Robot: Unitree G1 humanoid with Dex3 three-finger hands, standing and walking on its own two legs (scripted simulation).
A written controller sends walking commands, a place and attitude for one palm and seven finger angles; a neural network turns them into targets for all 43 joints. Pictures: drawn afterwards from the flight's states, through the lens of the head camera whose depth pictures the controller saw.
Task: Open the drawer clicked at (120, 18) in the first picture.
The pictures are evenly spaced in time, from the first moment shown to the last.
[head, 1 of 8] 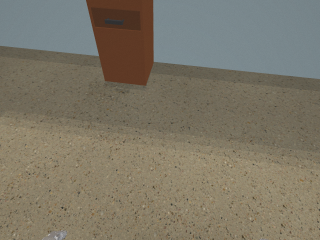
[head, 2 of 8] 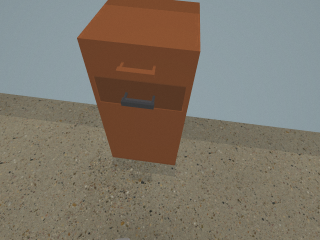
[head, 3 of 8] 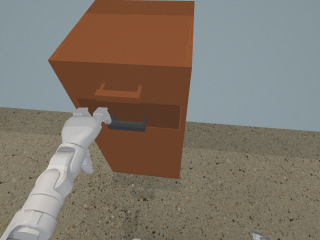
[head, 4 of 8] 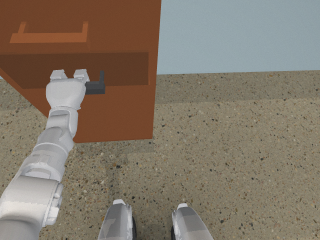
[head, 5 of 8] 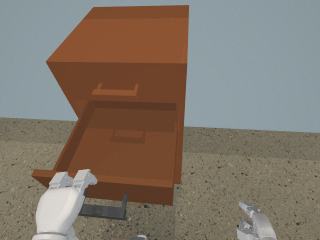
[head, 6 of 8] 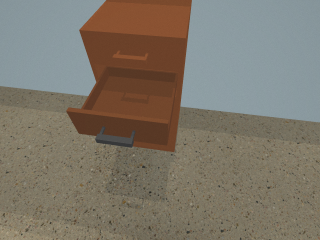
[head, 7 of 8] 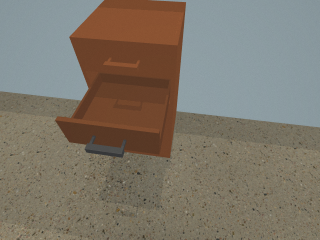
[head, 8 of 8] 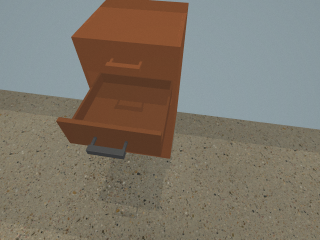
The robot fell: no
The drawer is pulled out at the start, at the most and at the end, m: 0.00 0.30 0.30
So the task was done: yes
